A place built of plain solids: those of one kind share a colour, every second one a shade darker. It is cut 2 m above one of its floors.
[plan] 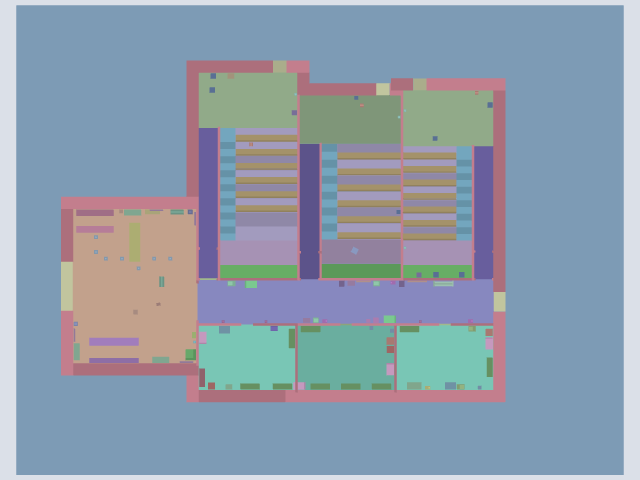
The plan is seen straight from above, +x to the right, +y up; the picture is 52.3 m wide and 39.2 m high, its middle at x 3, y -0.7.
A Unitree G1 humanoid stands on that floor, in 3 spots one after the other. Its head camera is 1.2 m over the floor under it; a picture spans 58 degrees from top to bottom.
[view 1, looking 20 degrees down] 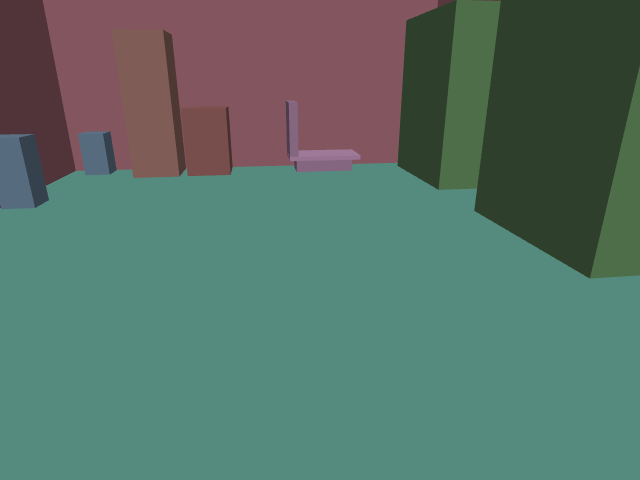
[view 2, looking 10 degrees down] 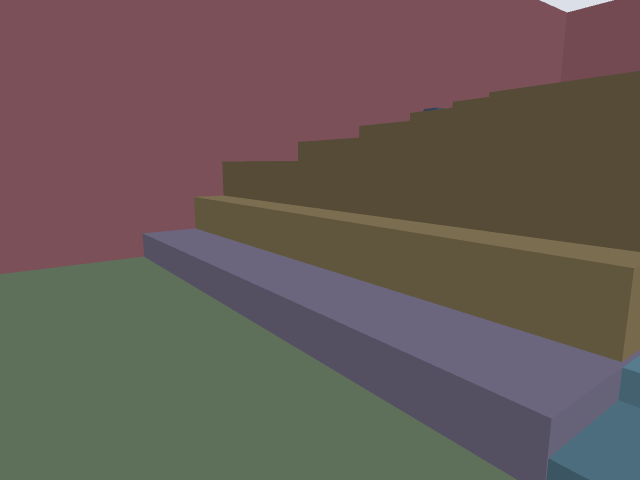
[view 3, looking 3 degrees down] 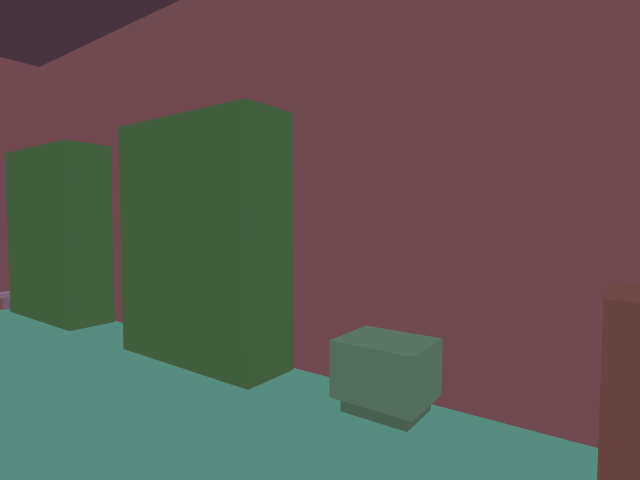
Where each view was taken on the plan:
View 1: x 2.42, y -10.32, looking -8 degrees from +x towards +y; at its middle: floor_service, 3.51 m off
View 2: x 3.77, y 8.65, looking -37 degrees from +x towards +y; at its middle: seats_screen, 3.73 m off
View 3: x -5.66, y -10.32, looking -54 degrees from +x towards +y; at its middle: wall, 3.25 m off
